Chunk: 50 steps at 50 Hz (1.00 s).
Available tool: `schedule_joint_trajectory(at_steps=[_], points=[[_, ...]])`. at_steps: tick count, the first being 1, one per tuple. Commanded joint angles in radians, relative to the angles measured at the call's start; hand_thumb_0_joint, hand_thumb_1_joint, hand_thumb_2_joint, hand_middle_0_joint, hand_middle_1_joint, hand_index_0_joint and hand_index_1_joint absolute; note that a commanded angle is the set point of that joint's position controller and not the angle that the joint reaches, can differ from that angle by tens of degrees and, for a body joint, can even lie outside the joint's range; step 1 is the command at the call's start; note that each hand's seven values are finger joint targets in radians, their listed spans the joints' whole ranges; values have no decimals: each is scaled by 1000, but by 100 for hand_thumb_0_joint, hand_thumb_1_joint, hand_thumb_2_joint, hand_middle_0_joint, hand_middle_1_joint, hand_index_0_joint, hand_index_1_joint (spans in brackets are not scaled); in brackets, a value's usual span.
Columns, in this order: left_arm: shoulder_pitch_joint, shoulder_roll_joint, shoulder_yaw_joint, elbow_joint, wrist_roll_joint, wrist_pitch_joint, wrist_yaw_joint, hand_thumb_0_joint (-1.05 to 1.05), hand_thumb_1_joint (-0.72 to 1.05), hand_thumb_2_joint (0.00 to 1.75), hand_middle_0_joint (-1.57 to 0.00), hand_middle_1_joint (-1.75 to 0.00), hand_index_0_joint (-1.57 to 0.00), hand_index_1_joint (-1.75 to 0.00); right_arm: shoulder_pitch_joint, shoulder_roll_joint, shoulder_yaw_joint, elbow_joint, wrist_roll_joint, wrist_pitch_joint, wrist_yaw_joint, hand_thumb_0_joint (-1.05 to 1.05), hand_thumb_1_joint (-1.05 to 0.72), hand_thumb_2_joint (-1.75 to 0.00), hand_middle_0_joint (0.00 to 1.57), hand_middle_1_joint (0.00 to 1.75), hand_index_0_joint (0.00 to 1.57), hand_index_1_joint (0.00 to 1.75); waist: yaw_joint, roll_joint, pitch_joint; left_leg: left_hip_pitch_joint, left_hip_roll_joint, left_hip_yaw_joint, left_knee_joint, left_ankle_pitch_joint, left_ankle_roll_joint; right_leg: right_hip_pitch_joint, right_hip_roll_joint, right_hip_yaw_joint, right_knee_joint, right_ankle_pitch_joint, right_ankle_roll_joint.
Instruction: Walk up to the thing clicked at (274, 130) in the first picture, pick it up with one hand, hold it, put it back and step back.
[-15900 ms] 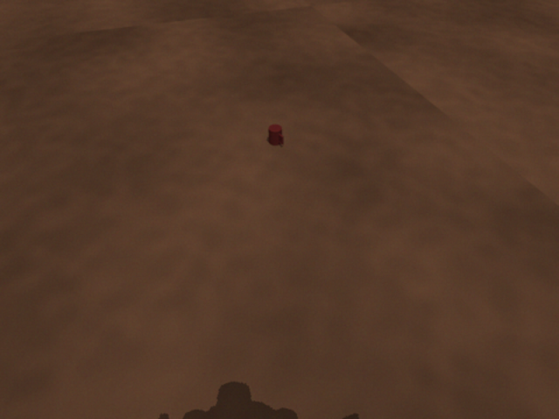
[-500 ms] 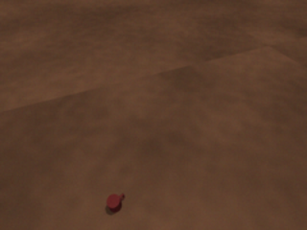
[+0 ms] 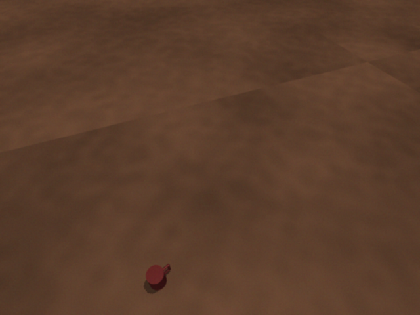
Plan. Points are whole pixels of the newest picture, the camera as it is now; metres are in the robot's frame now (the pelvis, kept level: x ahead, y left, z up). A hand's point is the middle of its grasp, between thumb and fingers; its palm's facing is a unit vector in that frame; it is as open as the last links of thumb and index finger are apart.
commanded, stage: stand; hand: left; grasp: from above
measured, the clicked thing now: (159, 275) +0.42 +0.23 -0.74
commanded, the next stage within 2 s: rise first in 0.02 s
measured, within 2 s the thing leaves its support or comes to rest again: neither
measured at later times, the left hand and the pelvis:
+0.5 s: hand out of the picture +0.14 +0.26 -0.18, palm faces -0.08 -0.92 -0.39, open 11.5 cm; pelvis -0.01 +0.00 -0.03, yaw +0 degrees
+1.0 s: hand out of the picture +0.12 +0.27 -0.24, palm faces -0.21 -0.85 -0.48, open 14.1 cm; pelvis -0.01 +0.01 -0.11, yaw +0 degrees
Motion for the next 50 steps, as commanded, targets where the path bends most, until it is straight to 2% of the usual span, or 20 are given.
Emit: schedule_joint_trajectory(at_steps=[1, 6, 7, 8, 9, 10, 11, 12, 13, 14, 16, 17, 18, 19, 22, 24, 31, 38, 44, 50], points=[[-23, 210, 44, -57, -7, -17, 18, 0, 90, 90, -20, -30, -20, -30, -33, -217, -41, -56, 3, -27, -14, 0, -90, -90, 20, 30, 20, 30, -2, 22, -71, 50, 144, -121, -38, 168, 18, -28, -145, 98, -29, 156, -21], [-31, 209, 43, -59, -6, -17, 18, 0, 84, 91, -23, -34, -22, -35, -24, -216, -41, -55, 3, -27, -15, 0, -94, -92, 20, 30, 20, 30, -6, 9, -77, 54, 143, -117, -31, 187, 17, -22, -147, 101, -30, 176, -22], [-382, 48, 47, -410, -58, -110, 36, 0, 76, 96, -23, -42, -19, -43, -20, -58, 5, -338, 76, -77, -33, 0, -98, -92, 20, 30, 20, 30, -121, 21, 4, -120, 3, 11, 57, 21, 9, -264, -14, 1, 54, 101, -3], [-485, 83, 56, -334, -59, -101, 39, 0, 68, 94, -23, -50, -19, -51, 32, -82, 2, -278, 77, -78, -41, 0, -94, -91, 20, 30, 20, 30, -86, -3, -36, -113, -2, 6, 74, -3, 11, -219, -15, -8, 62, 61, -2], [-323, 171, 115, -161, -37, -59, 44, 0, 60, 97, -20, -58, -16, -59, 62, -111, -13, -270, 74, -68, -47, 0, -94, -91, 20, 30, 20, 30, -73, -49, -21, -140, -8, 3, 89, -35, 14, -233, -5, -20, 65, 9, -8], [-234, 190, 140, -89, -23, -39, 31, 0, 52, 92, -19, -66, -17, -67, 68, -116, -29, -300, 71, -56, -46, 0, -92, -91, 20, 30, 20, 30, -36, -36, -25, -177, -1, 13, 120, -29, 13, -243, -7, -25, 97, -2, -12], [-277, 203, 138, -111, -2, -35, 22, 0, 45, 90, -18, -74, -18, -75, 84, -112, -40, -315, 62, -56, -50, 0, -93, -91, 20, 30, 20, 30, -35, -21, -88, -189, -8, 11, 156, -4, 15, -261, -11, -17, 132, 17, -16], [-348, 265, 175, -187, 19, -48, 15, 0, 37, 91, -16, -82, -16, -83, 106, -114, -56, -336, 57, -63, -55, 0, -92, -91, 20, 30, 20, 30, -26, 0, -198, -169, -7, 8, 190, 27, 14, -247, -11, -11, 169, 59, -13], [-275, 267, 195, -179, 47, -42, 1, 0, 29, 89, -14, -90, -16, -89, 114, -111, -67, -369, 48, -70, -51, 0, -92, -91, 20, 30, 20, 30, -18, 34, -262, -175, -10, 2, 227, 73, 9, -242, -12, -15, 211, 103, -16], [-136, 229, 195, -61, 86, -19, -13, 0, 21, 89, -12, -97, -15, -93, 145, -110, -80, -370, 38, -69, -45, 0, -94, -91, 20, 30, 20, 30, -17, 9, -264, -227, -13, -4, 272, 89, 8, -269, -11, -18, 251, 118, -18], [-44, 222, 223, -127, 120, 1, -24, 0, 5, 92, -9, -104, -12, -100, 146, -101, -92, -427, 35, -67, -35, 0, -95, -91, 20, 30, 20, 30, 44, 54, -348, -239, -24, 0, 307, 138, 0, -242, -7, -16, 295, 143, -23], [-86, 225, 217, -209, 131, 14, -19, 0, -3, 92, -7, -106, -11, -102, 133, -98, -96, -462, 39, -67, -36, 0, -94, -91, 20, 30, 20, 30, 37, 84, -380, -215, -24, -1, 298, 148, -3, -233, -5, -18, 296, 145, -24], [-74, 198, 204, -218, 137, 41, -11, 0, -11, 92, -7, -110, -10, -105, 123, -90, -90, -484, 40, -66, -35, 0, -95, -91, 20, 30, 20, 30, 40, 93, -338, -237, -22, -7, 294, 129, -7, -271, 0, -22, 292, 110, -25], [-80, 158, 174, -216, 142, 70, -7, 0, -19, 93, -7, -110, -10, -106, 106, -87, -86, -504, 43, -65, -34, 0, -93, -91, 20, 30, 20, 30, 20, 66, -296, -266, -18, -13, 302, 104, -5, -303, 3, -28, 290, 83, -23], [-106, 152, 171, -259, 155, 131, 16, 0, -43, 95, -9, -108, -10, -107, 73, -83, -83, -565, 46, -75, -31, 0, -93, -91, 20, 30, 20, 30, 5, 15, -221, -371, -8, -19, 347, -12, -2, -404, 11, -36, 325, -32, -21], [-117, 143, 169, -327, 151, 144, 20, 0, -53, 95, -8, -109, -9, -108, 85, -77, -85, -585, 45, -89, -29, 0, -92, -91, 20, 30, 20, 30, -6, 13, -232, -408, -1, -22, 385, -61, -1, -461, 15, -38, 367, -83, -21], [-52, 186, 214, -570, 194, 117, 27, 0, -52, 95, -7, -110, -8, -109, 120, -61, -98, -633, 35, -140, -37, 0, -90, -90, 20, 30, 20, 30, -19, 60, -368, -453, 10, -31, 552, 0, 4, -578, 8, -31, 544, -37, -14], [88, 144, 185, -720, 234, 156, 34, 0, -56, 95, -9, -108, -9, -108, 113, -57, -98, -680, 30, -154, -42, 0, -92, -91, 20, 30, 20, 30, -31, 101, -395, -492, 22, -54, 618, -8, -2, -689, 15, -38, 625, -72, -18], [166, 131, 172, -787, 247, 197, 36, 0, -55, 94, -7, -108, -8, -107, 109, -60, -94, -699, 24, -169, -35, 0, -91, -90, 20, 30, 20, 30, -36, 98, -429, -533, 40, -85, 700, 94, -6, -775, 20, -56, 721, -57, -19], [214, 132, 186, -853, 279, 201, 44, 0, -53, 93, -7, -109, -9, -107, 93, -49, -90, -733, 24, -180, -24, 0, -91, -90, 20, 30, 20, 30, -18, 106, -450, -626, 27, -83, 767, 30, -4, -849, 23, -56, 799, -92, -23]])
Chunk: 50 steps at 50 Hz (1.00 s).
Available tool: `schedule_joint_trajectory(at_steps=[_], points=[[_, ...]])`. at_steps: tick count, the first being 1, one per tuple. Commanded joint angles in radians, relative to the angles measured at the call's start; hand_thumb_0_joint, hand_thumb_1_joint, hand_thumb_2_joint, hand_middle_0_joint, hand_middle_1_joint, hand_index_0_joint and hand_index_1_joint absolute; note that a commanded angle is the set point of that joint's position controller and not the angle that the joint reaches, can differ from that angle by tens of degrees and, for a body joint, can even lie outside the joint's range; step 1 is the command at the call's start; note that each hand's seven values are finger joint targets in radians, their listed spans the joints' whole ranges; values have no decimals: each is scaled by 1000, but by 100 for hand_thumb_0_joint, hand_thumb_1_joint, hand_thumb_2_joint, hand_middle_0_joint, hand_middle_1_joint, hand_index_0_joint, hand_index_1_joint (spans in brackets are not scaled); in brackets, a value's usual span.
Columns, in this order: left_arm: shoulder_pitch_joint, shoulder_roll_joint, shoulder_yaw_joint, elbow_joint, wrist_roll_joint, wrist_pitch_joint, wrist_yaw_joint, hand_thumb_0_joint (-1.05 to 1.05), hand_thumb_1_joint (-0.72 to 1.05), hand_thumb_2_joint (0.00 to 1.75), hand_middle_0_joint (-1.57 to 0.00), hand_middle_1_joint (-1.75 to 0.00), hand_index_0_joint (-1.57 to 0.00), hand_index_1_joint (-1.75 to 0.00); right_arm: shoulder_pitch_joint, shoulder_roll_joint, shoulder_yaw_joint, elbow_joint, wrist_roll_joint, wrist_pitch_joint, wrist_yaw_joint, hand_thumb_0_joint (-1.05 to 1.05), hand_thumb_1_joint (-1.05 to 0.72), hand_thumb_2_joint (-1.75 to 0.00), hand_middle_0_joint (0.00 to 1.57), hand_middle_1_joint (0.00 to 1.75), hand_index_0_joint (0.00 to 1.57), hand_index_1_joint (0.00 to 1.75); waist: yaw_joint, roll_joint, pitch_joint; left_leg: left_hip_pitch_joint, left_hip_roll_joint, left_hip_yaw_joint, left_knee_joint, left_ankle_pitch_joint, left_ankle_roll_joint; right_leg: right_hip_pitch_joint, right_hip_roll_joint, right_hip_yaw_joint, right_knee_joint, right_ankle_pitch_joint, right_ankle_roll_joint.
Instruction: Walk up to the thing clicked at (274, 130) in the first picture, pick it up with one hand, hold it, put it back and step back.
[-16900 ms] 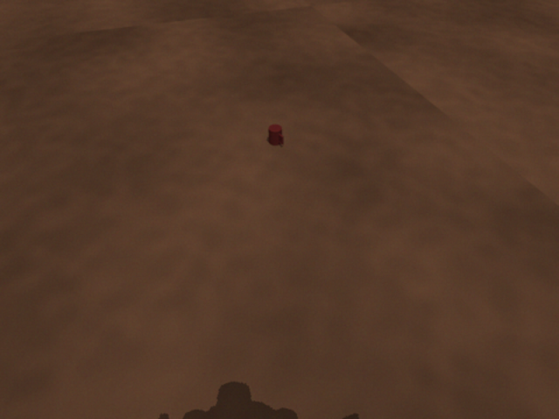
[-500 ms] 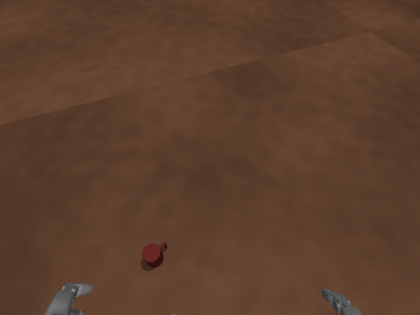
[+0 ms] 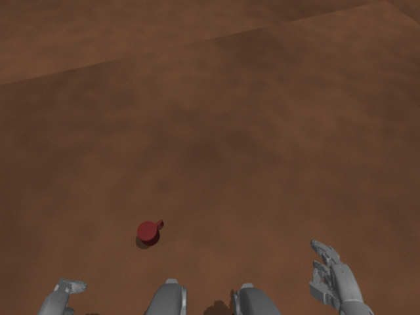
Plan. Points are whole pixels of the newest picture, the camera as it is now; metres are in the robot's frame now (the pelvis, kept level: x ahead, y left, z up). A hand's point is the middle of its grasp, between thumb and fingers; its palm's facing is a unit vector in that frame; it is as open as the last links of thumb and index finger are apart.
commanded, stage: rise first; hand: left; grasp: from above
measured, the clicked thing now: (152, 230) +0.44 +0.22 -0.63
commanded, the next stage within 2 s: approach in 1.92 s
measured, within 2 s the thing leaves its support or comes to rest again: neither
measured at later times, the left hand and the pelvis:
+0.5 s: hand (103, 276) +0.23 +0.28 -0.31, palm faces -0.43 -0.45 -0.78, open 14.0 cm; pelvis -0.06 -0.01 -0.17, yaw -2 degrees
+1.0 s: hand (119, 251) +0.32 +0.29 -0.43, palm faces -0.47 -0.12 -0.88, open 14.1 cm; pelvis -0.09 -0.01 -0.28, yaw -6 degrees
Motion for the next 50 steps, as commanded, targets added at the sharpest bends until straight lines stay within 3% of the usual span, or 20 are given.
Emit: schedule_joint_trajectory(at_steps=[1, 3, 7, 8, 11, 14, 16, 18, 19, 21, 22, 24, 27, 32, 33, 35, 39, 42, 44, 50], points=[[87, 153, 75, -171, 18, -14, 26, 0, -52, 92, -7, -109, -9, -107, 16, -161, -72, -137, 5, -56, -4, 0, -90, -90, 20, 30, 20, 30, 3, 97, -282, 262, 15, -59, -118, 399, -20, 5, 9, -16, -50, 275, -33], [42, 175, 83, -189, 28, -19, 28, 0, -54, 93, -7, -109, -9, -108, 8, -166, -73, -134, 6, -60, -1, 0, -90, -90, 20, 30, 20, 30, 0, 102, -277, 223, 14, -60, -93, 359, -21, -39, 9, -15, -22, 250, -33], [-115, 219, 80, -82, 99, -66, 36, 0, -57, 93, -8, -110, -10, -108, -10, -170, -67, -110, 7, -78, -1, 0, -94, -91, 20, 30, 20, 30, -38, 53, -245, 45, 1, -43, 22, 251, -5, -143, 10, -7, 59, 209, -32], [-156, 235, 93, -39, 122, -89, 40, 0, -56, 92, -8, -110, -10, -108, -12, -172, -70, -102, 6, -84, 1, 0, -93, -91, 20, 30, 20, 30, -32, 41, -238, -10, -6, -36, 59, 209, -2, -181, 6, -4, 88, 184, -29], [-229, 249, 92, 29, 188, -171, 47, 0, -53, 91, -8, -110, -10, -108, -23, -182, -79, -73, 2, -102, 15, 0, -92, -91, 20, 30, 20, 30, -20, 58, -314, -93, -12, -23, 155, 179, -2, -278, 4, 6, 187, 157, -30], [-343, 264, 48, 20, 250, -255, 55, 0, -51, 93, -8, -110, -10, -109, -27, -198, -86, -48, -2, -116, 27, 0, -90, -90, 20, 30, 20, 30, -27, 109, -419, -134, -9, -35, 240, 181, -9, -381, 6, 5, 291, 156, -33], [-377, 341, 95, 48, 296, -299, 76, 0, -53, 94, -9, -109, -10, -108, -29, -213, -92, -23, -2, -117, 32, 0, -91, -90, 20, 30, 20, 30, -1, 132, -469, -164, -8, -35, 291, 186, -12, -437, 9, 4, 344, 153, -35], [-439, 381, 104, 73, 346, -326, 102, 0, -54, 96, -10, -108, -11, -107, -33, -220, -94, -5, 0, -109, 37, 0, -91, -91, 20, 30, 20, 30, 0, 143, -508, -204, -7, -38, 338, 191, -14, -497, 11, 0, 395, 152, -37], [-446, 406, 122, 98, 370, -329, 117, 0, -55, 97, -10, -108, -10, -108, -31, -227, -97, 5, 1, -102, 38, 0, -92, -91, 20, 30, 20, 30, 14, 135, -526, -223, -6, -35, 360, 197, -12, -514, 13, -2, 412, 156, -38], [-509, 417, 117, 158, 415, -330, 142, 0, -56, 99, -9, -108, -9, -108, -26, -230, -99, 25, 3, -89, 42, 0, -92, -91, 20, 30, 20, 30, 8, 118, -547, -277, -6, -29, 409, 194, -8, -549, 15, -7, 438, 157, -36], [-545, 437, 134, 204, 434, -330, 152, 0, -57, 100, -8, -109, -8, -109, -16, -233, -98, 41, 5, -82, 45, 0, -91, -90, 20, 30, 20, 30, 13, 110, -565, -298, -6, -31, 431, 208, -7, -559, 16, -13, 461, 164, -37], [-637, 447, 123, 260, 467, -335, 161, 0, -53, 99, -6, -109, -7, -109, -6, -236, -101, 61, 2, -71, 54, 0, -89, -90, 20, 30, 20, 30, 17, 98, -623, -326, -7, -32, 487, 224, -3, -592, 17, -21, 504, 168, -38], [-784, 472, 100, 317, 511, -355, 164, 0, -51, 99, -6, -107, -6, -107, 15, -231, -112, 83, -5, -60, 59, 0, -86, -89, 20, 30, 20, 30, 3, 55, -642, -443, -10, -14, 560, 131, 7, -617, 22, -20, 521, 109, -31], [-933, 551, 109, 394, 593, -399, 168, 0, -51, 100, -7, -105, -7, -105, 44, -233, -114, 110, -17, -40, 61, 0, -86, -89, 20, 30, 20, 30, -6, 50, -679, -543, -9, -3, 622, 26, 7, -640, 26, -27, 563, 21, -31], [-930, 552, 110, 416, 605, -407, 171, 0, -51, 100, -7, -105, -7, -105, 45, -232, -116, 117, -20, -34, 62, 0, -86, -89, 20, 30, 20, 30, 1, 49, -675, -551, -8, -6, 627, 9, 6, -660, 27, -32, 574, 1, -33], [-1011, 558, 92, 423, 631, -428, 179, 0, -53, 103, -5, -106, -5, -106, 50, -231, -113, 117, -24, -24, 66, 0, -86, -89, 20, 30, 20, 30, -21, 67, -659, -589, -8, -13, 641, -42, 7, -715, 31, -41, 595, -51, -36], [-1068, 609, 108, 478, 701, -459, 217, 0, -54, 103, -5, -105, -5, -105, 53, -236, -100, 138, -34, 1, 70, 0, -87, -89, 20, 30, 20, 30, -15, 123, -619, -610, -4, -38, 652, -104, 3, -813, 35, -67, 659, -95, -45], [-1114, 602, 93, 534, 749, -469, 259, 0, -55, 103, -5, -104, -5, -104, 68, -232, -89, 154, -42, 25, 72, 0, -88, -90, 20, 30, 20, 30, -38, 129, -595, -645, -8, -32, 687, -101, 5, -853, 36, -72, 674, -93, -46], [-1130, 630, 109, 563, 777, -469, 286, 0, -55, 103, -6, -102, -6, -102, 69, -240, -82, 165, -51, 38, 77, 0, -89, -90, 20, 30, 20, 30, -33, 148, -600, -632, -4, -45, 700, -83, 3, -892, 33, -81, 708, -74, -48], [-1217, 620, 66, 636, 845, -458, 324, 0, -56, 103, -6, -99, -6, -100, 82, -252, -74, 184, -69, 65, 87, 0, -90, -90, 20, 30, 20, 30, -61, 206, -586, -626, 3, -63, 726, -62, -5, -974, 31, -104, 770, -41, -52]])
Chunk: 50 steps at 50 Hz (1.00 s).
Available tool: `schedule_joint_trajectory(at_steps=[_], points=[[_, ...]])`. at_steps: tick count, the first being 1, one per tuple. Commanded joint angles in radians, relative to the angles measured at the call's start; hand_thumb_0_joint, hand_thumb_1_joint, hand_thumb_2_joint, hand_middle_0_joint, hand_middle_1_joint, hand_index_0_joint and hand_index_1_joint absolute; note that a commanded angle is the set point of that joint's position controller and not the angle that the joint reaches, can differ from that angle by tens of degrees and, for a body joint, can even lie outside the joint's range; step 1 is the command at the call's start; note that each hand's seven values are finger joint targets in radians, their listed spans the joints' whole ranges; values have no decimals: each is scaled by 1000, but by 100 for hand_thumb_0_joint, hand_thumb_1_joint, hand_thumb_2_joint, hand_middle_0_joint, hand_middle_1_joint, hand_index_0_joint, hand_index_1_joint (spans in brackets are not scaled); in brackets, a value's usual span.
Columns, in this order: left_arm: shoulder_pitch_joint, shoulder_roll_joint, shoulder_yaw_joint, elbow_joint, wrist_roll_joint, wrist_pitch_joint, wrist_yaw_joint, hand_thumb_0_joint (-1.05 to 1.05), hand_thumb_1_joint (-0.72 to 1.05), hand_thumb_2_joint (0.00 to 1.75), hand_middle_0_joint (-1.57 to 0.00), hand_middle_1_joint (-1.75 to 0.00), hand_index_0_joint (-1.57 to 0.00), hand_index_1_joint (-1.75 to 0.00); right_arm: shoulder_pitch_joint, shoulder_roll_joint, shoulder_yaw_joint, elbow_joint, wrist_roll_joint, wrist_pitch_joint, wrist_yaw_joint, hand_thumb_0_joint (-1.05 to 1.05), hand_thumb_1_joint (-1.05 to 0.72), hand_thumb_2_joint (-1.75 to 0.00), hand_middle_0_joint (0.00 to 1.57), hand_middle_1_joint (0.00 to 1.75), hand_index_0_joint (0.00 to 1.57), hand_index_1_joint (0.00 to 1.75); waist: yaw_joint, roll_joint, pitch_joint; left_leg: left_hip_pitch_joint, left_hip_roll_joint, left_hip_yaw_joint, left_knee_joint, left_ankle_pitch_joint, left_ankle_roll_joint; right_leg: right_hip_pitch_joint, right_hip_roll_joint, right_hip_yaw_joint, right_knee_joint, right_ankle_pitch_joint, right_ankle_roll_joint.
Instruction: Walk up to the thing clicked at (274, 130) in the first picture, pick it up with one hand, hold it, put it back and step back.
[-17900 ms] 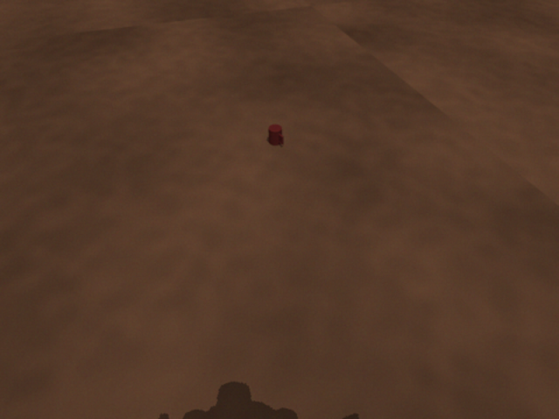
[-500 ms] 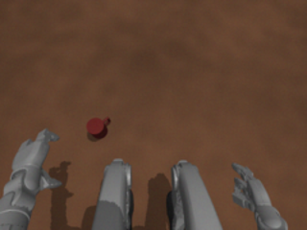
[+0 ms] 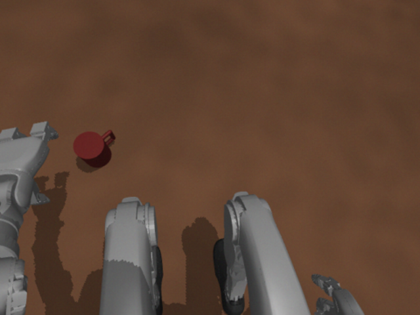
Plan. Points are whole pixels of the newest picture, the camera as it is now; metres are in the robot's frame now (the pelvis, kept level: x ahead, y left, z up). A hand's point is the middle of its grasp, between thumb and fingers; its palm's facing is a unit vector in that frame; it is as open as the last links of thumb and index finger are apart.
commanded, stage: rise first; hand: left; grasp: from above
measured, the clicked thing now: (98, 146) +0.51 +0.28 -0.35
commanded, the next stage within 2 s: approach in 0.92 s
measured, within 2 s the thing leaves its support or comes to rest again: neither
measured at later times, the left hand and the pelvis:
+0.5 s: hand (54, 160) +0.42 +0.33 -0.20, palm faces -0.45 -0.08 -0.89, open 14.2 cm; pelvis +0.01 +0.00 -0.04, yaw -2 degrees
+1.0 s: hand (62, 155) +0.44 +0.32 -0.22, palm faces -0.45 -0.08 -0.89, open 14.3 cm; pelvis +0.01 +0.00 -0.05, yaw -3 degrees
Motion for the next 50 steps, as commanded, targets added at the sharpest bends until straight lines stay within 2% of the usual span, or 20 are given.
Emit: schedule_joint_trajectory(at_steps=[1, 6, 7, 11, 15, 16, 18, 21, 22, 23, 26, 29, 31, 36, 38, 41, 43, 46, 47, 50], points=[[-303, 280, 40, -125, 23, 2, 70, 0, -57, 104, -7, -97, -6, -99, 129, -216, -70, -45, -9, -11, -4, 0, -90, -90, 20, 30, 20, 30, 15, 235, -613, 555, -24, -6, -255, 45, -12, 174, 16, -22, -211, 87, -42], [-346, 307, 39, -78, 59, 4, 82, 0, -55, 102, -9, -96, -8, -97, 135, -227, -69, -32, -23, -2, 3, 0, -90, -90, 20, 30, 20, 30, 3, 240, -612, 552, -17, -21, -224, 61, -14, 129, 14, -29, -171, 102, -41], [-329, 293, 26, -50, 67, 5, 82, 0, -55, 101, -9, -96, -8, -97, 135, -219, -64, -30, -24, 1, 5, 0, -91, -91, 20, 30, 20, 30, -2, 237, -597, 541, -20, -12, -212, 74, -12, 139, 15, -26, -174, 114, -40], [-378, 311, 30, -64, 89, -6, 94, 0, -54, 100, -9, -97, -9, -97, 144, -220, -61, -24, -35, 8, 12, 0, -91, -91, 20, 30, 20, 30, -7, 232, -626, 522, -20, -1, -168, 109, -6, 151, 19, -23, -161, 148, -37], [-353, 314, 38, -25, 113, -14, 109, 0, -55, 101, -9, -98, -8, -98, 148, -218, -55, -20, -44, 15, 19, 0, -91, -91, 20, 30, 20, 30, -10, 214, -629, 511, -21, 0, -146, 132, -3, 159, 24, -27, -149, 168, -34], [-378, 320, 36, -27, 117, -19, 112, 0, -56, 101, -8, -99, -8, -99, 148, -221, -51, -22, -47, 16, 21, 0, -91, -91, 20, 30, 20, 30, -27, 224, -617, 485, -21, 3, -136, 123, -2, 159, 24, -28, -144, 164, -31], [-379, 333, 46, -23, 122, -24, 120, 0, -57, 102, -8, -99, -7, -100, 150, -218, -48, -21, -51, 19, 23, 0, -91, -91, 20, 30, 20, 30, -19, 207, -633, 491, -20, -1, -123, 137, 0, 165, 27, -31, -138, 175, -32], [-378, 334, 60, -2, 118, -24, 137, 0, -57, 102, -7, -101, -7, -101, 162, -216, -44, -17, -61, 18, 27, 0, -91, -91, 20, 30, 20, 30, -29, 189, -634, 459, -19, 11, -99, 154, 6, 196, 31, -29, -142, 200, -25], [-391, 325, 50, 7, 114, -24, 141, 0, -56, 101, -7, -102, -7, -102, 158, -216, -40, -20, -64, 16, 29, 0, -91, -91, 20, 30, 20, 30, -35, 199, -627, 451, -16, 12, -95, 142, 6, 193, 30, -29, -139, 192, -25], [-396, 333, 59, 3, 113, -21, 148, 0, -58, 103, -7, -101, -6, -102, 153, -218, -38, -18, -65, 14, 29, 0, -91, -91, 20, 30, 20, 30, -26, 209, -626, 467, -13, 2, -103, 137, 3, 169, 30, -33, -127, 184, -29], [-419, 346, 58, 9, 123, -13, 154, 0, -58, 103, -6, -102, -6, -102, 151, -226, -37, -18, -66, 13, 29, 0, -91, -91, 20, 30, 20, 30, -31, 271, -624, 493, -7, -14, -111, 123, -5, 122, 30, -44, -101, 169, -34], [-414, 345, 59, 15, 124, -2, 161, 0, -58, 103, -6, -102, -6, -102, 149, -225, -36, -18, -66, 15, 29, 0, -91, -91, 20, 30, 20, 30, -35, 270, -620, 485, -4, -15, -106, 123, -6, 116, 32, -46, -93, 173, -35], [-419, 332, 46, 18, 116, 4, 160, 0, -59, 103, -6, -102, -6, -102, 154, -224, -29, -18, -70, 10, 31, 0, -91, -91, 20, 30, 20, 30, -45, 272, -601, 468, -4, -13, -100, 124, -4, 123, 32, -45, -93, 181, -33], [-403, 363, 68, 32, 102, 17, 158, 0, -57, 102, -6, -103, -6, -103, 162, -222, -24, -18, -68, 13, 31, 0, -91, -91, 20, 30, 20, 30, -37, 215, -623, 417, -7, 6, -70, 143, 8, 189, 39, -35, -110, 209, -26], [-423, 354, 51, 26, 101, 16, 152, 0, -58, 102, -6, -103, -6, -103, 166, -223, -22, -20, -68, 11, 31, 0, -91, -91, 20, 30, 20, 30, -49, 233, -609, 425, -5, -2, -72, 128, 4, 167, 38, -39, -100, 195, -29], [-436, 377, 64, 27, 103, 13, 149, 0, -57, 102, -6, -103, -6, -103, 160, -230, -22, -19, -66, 12, 29, 0, -91, -90, 20, 30, 20, 30, -45, 248, -622, 431, -3, -8, -66, 123, 3, 151, 40, -43, -90, 189, -31], [-413, 357, 52, 46, 107, 13, 147, 0, -58, 102, -6, -103, -6, -103, 167, -226, -13, -21, -69, 12, 33, 0, -91, -91, 20, 30, 20, 30, -54, 246, -594, 413, -5, -9, -67, 125, 2, 160, 39, -47, -87, 195, -30], [-430, 371, 55, 46, 109, 8, 149, 0, -56, 100, -6, -104, -6, -103, 169, -230, -8, -21, -70, 13, 32, 0, -91, -90, 20, 30, 20, 30, -60, 247, -601, 404, -4, -6, -56, 133, 3, 162, 42, -50, -80, 203, -30], [-405, 355, 53, 60, 108, 9, 148, 0, -57, 102, -6, -103, -6, -103, 168, -229, -8, -20, -69, 13, 33, 0, -91, -91, 20, 30, 20, 30, -53, 250, -595, 416, -6, -4, -59, 138, 2, 160, 42, -47, -83, 207, -31], [-427, 376, 58, 53, 110, 8, 151, 0, -56, 100, -6, -104, -6, -103, 165, -237, -6, -22, -69, 13, 34, 0, -91, -90, 20, 30, 20, 30, -57, 266, -587, 412, -5, -13, -63, 123, -1, 136, 41, -55, -71, 191, -33]])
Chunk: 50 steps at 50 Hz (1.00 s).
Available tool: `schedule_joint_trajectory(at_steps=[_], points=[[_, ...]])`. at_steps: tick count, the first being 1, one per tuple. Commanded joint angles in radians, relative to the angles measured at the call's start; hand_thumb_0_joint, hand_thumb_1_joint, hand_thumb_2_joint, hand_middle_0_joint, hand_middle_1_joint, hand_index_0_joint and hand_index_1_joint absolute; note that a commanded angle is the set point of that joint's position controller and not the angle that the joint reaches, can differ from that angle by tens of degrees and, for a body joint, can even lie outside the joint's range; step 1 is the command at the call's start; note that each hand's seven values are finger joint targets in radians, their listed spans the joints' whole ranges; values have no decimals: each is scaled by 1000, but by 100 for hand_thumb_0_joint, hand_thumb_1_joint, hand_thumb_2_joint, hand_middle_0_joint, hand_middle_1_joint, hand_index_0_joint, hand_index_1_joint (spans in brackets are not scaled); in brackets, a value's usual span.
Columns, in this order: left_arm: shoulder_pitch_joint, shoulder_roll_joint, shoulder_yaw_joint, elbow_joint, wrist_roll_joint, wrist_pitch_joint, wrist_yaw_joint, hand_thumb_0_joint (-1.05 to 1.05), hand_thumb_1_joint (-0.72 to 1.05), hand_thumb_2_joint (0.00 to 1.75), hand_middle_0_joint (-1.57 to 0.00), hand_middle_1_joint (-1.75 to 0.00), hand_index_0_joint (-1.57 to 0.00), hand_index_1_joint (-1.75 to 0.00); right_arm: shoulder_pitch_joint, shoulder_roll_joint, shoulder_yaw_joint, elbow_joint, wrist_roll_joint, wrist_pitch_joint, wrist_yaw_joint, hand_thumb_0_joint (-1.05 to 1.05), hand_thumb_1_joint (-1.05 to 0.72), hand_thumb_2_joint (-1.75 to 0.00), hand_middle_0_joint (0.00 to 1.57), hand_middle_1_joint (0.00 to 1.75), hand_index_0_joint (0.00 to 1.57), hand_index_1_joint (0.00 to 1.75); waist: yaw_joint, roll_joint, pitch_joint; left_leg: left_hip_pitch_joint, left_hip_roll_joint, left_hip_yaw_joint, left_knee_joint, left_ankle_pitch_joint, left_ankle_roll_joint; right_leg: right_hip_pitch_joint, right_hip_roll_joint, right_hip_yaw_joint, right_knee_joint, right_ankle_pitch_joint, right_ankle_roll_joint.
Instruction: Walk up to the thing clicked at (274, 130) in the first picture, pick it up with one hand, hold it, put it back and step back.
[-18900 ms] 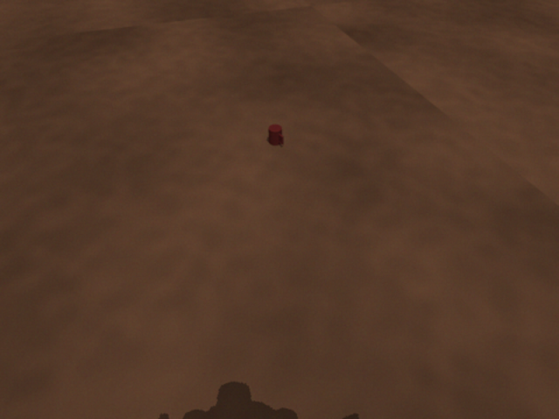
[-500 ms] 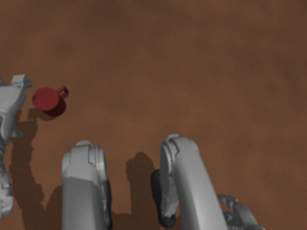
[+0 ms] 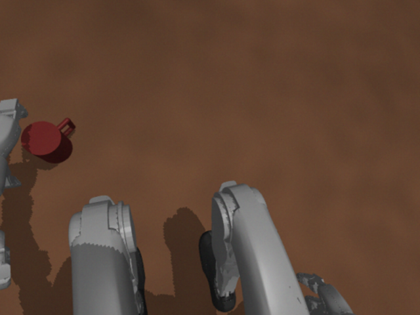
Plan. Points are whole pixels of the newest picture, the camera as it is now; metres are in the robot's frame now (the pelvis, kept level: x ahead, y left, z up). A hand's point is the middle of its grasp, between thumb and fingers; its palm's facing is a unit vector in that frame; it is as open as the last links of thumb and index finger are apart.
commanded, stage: approach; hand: left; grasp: from above
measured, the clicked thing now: (54, 138) +0.48 +0.30 -0.30
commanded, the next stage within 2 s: rest palm in 0.58 s
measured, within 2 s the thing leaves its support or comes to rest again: neither
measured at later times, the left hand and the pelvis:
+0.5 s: hand (46, 112) +0.50 +0.29 -0.18, palm faces -0.32 -0.07 -0.94, open 14.2 cm; pelvis +0.00 +0.00 -0.02, yaw -1 degrees
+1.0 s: hand (37, 153) +0.43 +0.32 -0.24, palm faces -0.46 -0.12 -0.88, open 14.2 cm; pelvis -0.01 +0.00 -0.03, yaw -2 degrees
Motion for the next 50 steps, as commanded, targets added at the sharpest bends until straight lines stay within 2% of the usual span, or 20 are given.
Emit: schedule_joint_trajectory(at_steps=[1, 3, 11, 12, 16, 20, 23, 28, 29, 30, 33, 36, 38, 40, 41, 42, 43, 44, 47, 50], points=[[-264, 273, 36, -131, -19, 1, 44, 0, -61, 108, -7, -98, -4, -102, 192, -244, -72, -13, 1, -9, -11, 0, -91, -91, 20, 30, 20, 30, 8, 298, -666, 550, -23, 26, -237, 171, -1, 272, 22, -17, -230, 222, -31], [-269, 249, 16, -109, -19, 2, 45, 0, -53, 96, -6, -107, -7, -105, 192, -241, -66, -14, 2, -9, -11, 0, -91, -90, 20, 30, 20, 30, -1, 271, -639, 521, -24, 28, -232, 159, 2, 270, 25, -18, -236, 217, -29], [-464, 163, -93, -61, -5, 2, 89, 0, -54, 97, -6, -107, -8, -105, 216, -251, -47, 12, -15, -34, -13, 0, -91, -90, 20, 30, 20, 30, -92, 310, -611, 528, -16, 7, -201, 136, -7, 196, 28, -39, -211, 206, -31], [-505, 167, -90, -53, -1, 8, 100, 0, -53, 97, -6, -107, -8, -105, 223, -259, -43, 15, -20, -39, -15, 0, -91, -90, 20, 30, 20, 30, -109, 318, -616, 544, -14, -1, -201, 138, -10, 184, 24, -44, -205, 208, -29], [-545, 215, -62, -24, 29, 58, 148, 0, -55, 98, -6, -106, -7, -105, 225, -265, -29, 10, -29, -46, -15, 0, -91, -90, 20, 30, 20, 30, -96, 411, -660, 594, -12, 7, -201, 178, -18, 190, 21, -45, -179, 250, -34], [-560, 331, 26, -44, 31, 132, 169, 0, -58, 100, -7, -103, -6, -103, 219, -273, -15, -21, -27, -38, -10, 0, -92, -90, 20, 30, 20, 30, -59, 482, -749, 614, -14, 24, -214, 216, -19, 238, 17, -36, -169, 286, -39], [-526, 321, 19, -41, 21, 190, 138, 0, -59, 101, -7, -102, -6, -102, 215, -269, -9, -41, -12, -30, -5, 0, -91, -90, 20, 30, 20, 30, -62, 488, -761, 613, -15, 28, -213, 249, -13, 268, 17, -32, -173, 317, -37], [-354, 278, -33, 89, -72, 248, 19, 0, -56, 98, -7, -104, -7, -104, 230, -253, -1, -58, 14, -13, 0, 0, -91, -90, 20, 30, 20, 30, -75, 230, -604, 361, -24, 49, -186, 171, 34, 382, 36, -2, -250, 265, -13], [-324, 275, -42, 94, -97, 245, -17, 0, -55, 97, -7, -106, -8, -105, 225, -247, -3, -63, 19, -9, 2, 0, -91, -90, 20, 30, 20, 30, -69, 191, -590, 313, -26, 54, -181, 156, 40, 427, 39, 11, -262, 250, -8], [-292, 331, 2, 71, -107, 237, -44, 0, -54, 96, -6, -107, -8, -105, 227, -265, -10, -88, 20, -7, -1, 0, -91, -90, 20, 30, 20, 30, -60, 155, -614, 302, -27, 56, -174, 190, 44, 478, 35, 14, -264, 284, -1], [-271, 248, -71, 80, -135, 191, -142, 0, -49, 90, -6, -112, -10, -108, 240, -256, 1, -65, 26, 3, 1, 0, -91, -90, 20, 30, 20, 30, -83, 121, -565, 293, -29, 37, -177, 167, 41, 460, 36, 8, -249, 258, -2], [-312, 275, -47, -32, -147, 86, -169, 0, -47, 89, -6, -109, -10, -105, 249, -280, 9, -71, 14, 7, 1, 0, -90, -90, 20, 30, 20, 30, -97, 148, -540, 302, -31, 22, -153, 163, 25, 417, 35, -12, -234, 234, -15], [-378, 283, -47, -110, -146, -14, -142, 0, -50, 92, -6, -107, -9, -105, 251, -277, 13, -62, 5, 3, 0, 0, -90, -90, 20, 30, 20, 30, -108, 177, -555, 337, -26, 17, -135, 159, 14, 405, 39, -14, -229, 226, -17], [-425, 302, -33, -161, -111, -103, -80, 0, -48, 91, -6, -108, -9, -105, 247, -283, 15, -62, -10, -1, -4, 0, -90, -90, 20, 30, 20, 30, -115, 238, -597, 404, -24, 9, -117, 163, 3, 372, 42, -23, -222, 221, -19], [-407, 337, -8, -171, -83, -131, -38, 0, -49, 91, -6, -108, -9, -104, 237, -276, 23, -62, -16, -2, -5, 0, -90, -90, 20, 30, 20, 30, -97, 290, -622, 442, -24, 10, -116, 174, -1, 373, 42, -22, -208, 228, -18], [-335, 297, -31, -55, -36, -130, -3, 0, -50, 92, -6, -106, -8, -104, 216, -272, 24, -46, -26, 3, -2, 0, -90, -90, 20, 30, 20, 30, -92, 317, -588, 469, -21, 10, -115, 177, -4, 318, 43, -29, -190, 222, -22], [-323, 212, -84, 52, -9, -127, 25, 0, -50, 92, -6, -106, -8, -103, 207, -268, 31, -38, -33, 5, 1, 0, -90, -90, 20, 30, 20, 30, -121, 302, -521, 461, -18, 0, -118, 161, -5, 255, 47, -50, -181, 204, -24], [-353, 197, -90, 59, 8, -135, 61, 0, -50, 93, -6, -105, -8, -103, 196, -272, 37, -32, -38, 4, 3, 0, -90, -90, 20, 30, 20, 30, -131, 316, -509, 469, -19, -5, -127, 152, -7, 236, 48, -63, -183, 199, -25], [-415, 288, -45, 73, 72, -117, 157, 0, -53, 97, -6, -101, -6, -100, 197, -304, 37, -24, -58, -11, 4, 0, -90, -90, 20, 30, 20, 30, -122, 421, -516, 557, -12, -33, -165, 154, -28, 148, 35, -97, -134, 189, -34], [-486, 302, -32, 64, 111, -71, 227, 0, -53, 99, -6, -100, -6, -100, 175, -322, 32, -25, -72, -30, 12, 0, -90, -90, 20, 30, 20, 30, -136, 488, -543, 613, -1, -61, -178, 166, -45, 92, 25, -119, -81, 211, -37]])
